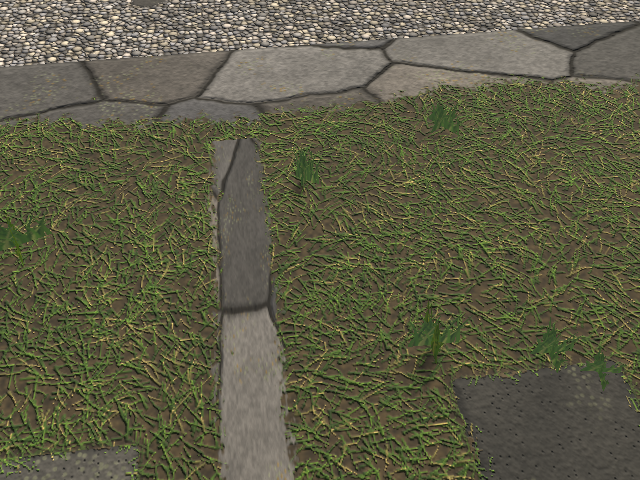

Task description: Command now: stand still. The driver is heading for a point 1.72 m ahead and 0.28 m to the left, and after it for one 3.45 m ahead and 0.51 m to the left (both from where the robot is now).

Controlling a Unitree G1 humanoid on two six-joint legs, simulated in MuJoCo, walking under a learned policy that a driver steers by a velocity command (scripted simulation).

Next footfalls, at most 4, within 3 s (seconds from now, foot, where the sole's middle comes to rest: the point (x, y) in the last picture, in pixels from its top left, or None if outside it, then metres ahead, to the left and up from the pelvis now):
1.02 right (411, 475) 0.51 -0.15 -0.77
1.54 left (303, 287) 0.99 0.08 -0.77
2.06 right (382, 161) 1.47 -0.16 -0.77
2.58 left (283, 93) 1.82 0.16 -0.77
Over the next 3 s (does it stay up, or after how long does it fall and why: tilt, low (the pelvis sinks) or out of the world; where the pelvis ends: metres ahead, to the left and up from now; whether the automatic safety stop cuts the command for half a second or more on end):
stays up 1.93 0.17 -0.02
